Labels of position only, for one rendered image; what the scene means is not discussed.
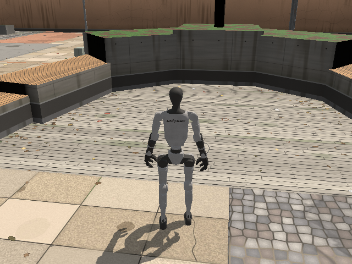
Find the robot right thigh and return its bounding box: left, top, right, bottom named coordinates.
left=184, top=153, right=195, bottom=191

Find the left robot upper arm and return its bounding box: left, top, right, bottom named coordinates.
left=150, top=111, right=164, bottom=141

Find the robot right forearm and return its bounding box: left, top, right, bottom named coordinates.
left=196, top=134, right=207, bottom=158

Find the right robot upper arm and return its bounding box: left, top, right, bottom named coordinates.
left=188, top=111, right=202, bottom=142

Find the robot right shin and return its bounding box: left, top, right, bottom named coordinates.
left=185, top=181, right=193, bottom=218

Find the robot left forearm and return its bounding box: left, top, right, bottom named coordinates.
left=146, top=133, right=156, bottom=156

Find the robot right hand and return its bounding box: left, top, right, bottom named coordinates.
left=196, top=157, right=208, bottom=171

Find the robot left hand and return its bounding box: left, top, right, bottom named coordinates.
left=144, top=155, right=157, bottom=167

